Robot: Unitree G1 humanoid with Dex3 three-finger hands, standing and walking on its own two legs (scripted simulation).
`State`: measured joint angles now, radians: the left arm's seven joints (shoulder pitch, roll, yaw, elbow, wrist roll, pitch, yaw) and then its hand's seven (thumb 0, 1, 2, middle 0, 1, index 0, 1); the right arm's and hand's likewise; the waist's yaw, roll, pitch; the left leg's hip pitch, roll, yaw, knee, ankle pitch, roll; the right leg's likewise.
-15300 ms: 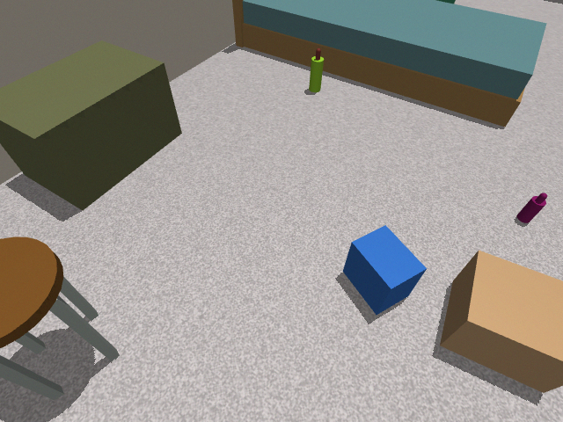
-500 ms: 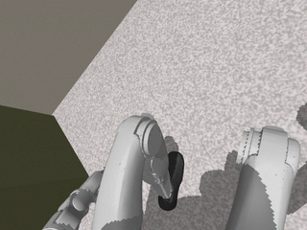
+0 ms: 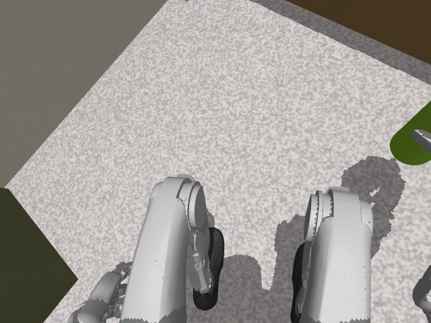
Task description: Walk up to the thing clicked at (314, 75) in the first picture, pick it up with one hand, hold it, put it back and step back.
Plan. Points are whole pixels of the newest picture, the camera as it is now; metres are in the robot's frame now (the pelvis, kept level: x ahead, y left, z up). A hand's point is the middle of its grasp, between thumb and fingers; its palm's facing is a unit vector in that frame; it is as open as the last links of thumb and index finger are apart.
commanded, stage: settle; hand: right
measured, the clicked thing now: out of the picture +0.43 -0.33 -0.06
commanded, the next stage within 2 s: lift in 0.78 s
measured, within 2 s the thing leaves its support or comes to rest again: neither
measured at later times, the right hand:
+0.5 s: hand out of the picture +0.44 -0.33 +0.00, palm faces +0.41 +0.91 -0.05, open 10.9 cm
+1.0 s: hand out of the picture +0.44 -0.33 +0.03, palm faces +0.41 +0.91 -0.05, open 10.9 cm
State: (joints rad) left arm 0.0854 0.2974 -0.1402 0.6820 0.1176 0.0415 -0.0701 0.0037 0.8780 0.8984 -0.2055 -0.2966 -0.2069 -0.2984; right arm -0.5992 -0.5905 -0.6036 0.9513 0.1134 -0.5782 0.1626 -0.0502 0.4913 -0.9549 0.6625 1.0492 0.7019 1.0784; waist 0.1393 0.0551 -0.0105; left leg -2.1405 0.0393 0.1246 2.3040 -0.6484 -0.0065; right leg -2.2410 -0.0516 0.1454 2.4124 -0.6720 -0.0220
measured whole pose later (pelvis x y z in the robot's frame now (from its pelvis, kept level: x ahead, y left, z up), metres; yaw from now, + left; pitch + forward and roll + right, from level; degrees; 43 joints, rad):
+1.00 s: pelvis +0.01 +0.01 +0.06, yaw -3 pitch +33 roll +5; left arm 0.12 0.28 -0.04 0.72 0.08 -0.02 -0.03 0.01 0.90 0.90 -0.20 -0.30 -0.21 -0.30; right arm -0.64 -0.51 -0.62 0.95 0.11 -0.52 0.19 -0.05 0.54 -1.01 0.66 1.08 0.70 1.11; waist 0.12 0.00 -0.11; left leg -2.06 0.05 0.07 2.15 -0.66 0.01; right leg -2.11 -0.05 0.08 2.21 -0.67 -0.01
